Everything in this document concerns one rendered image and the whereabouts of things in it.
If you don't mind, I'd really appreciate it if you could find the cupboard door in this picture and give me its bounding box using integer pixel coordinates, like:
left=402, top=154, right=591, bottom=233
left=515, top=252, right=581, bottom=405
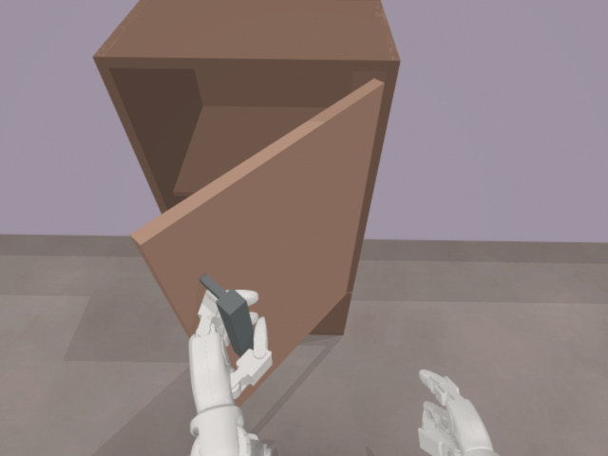
left=130, top=79, right=385, bottom=408

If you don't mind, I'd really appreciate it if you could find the left robot hand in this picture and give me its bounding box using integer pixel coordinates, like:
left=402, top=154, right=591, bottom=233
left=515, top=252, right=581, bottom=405
left=189, top=290, right=273, bottom=414

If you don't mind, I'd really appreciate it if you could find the robot left forearm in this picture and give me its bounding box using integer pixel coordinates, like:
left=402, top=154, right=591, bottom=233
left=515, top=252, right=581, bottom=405
left=190, top=404, right=254, bottom=456

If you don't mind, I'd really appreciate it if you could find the handle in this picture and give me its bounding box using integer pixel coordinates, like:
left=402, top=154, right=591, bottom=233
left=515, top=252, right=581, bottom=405
left=199, top=273, right=254, bottom=357

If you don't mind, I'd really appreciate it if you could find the right robot hand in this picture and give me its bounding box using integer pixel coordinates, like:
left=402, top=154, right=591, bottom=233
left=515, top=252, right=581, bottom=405
left=418, top=370, right=494, bottom=456

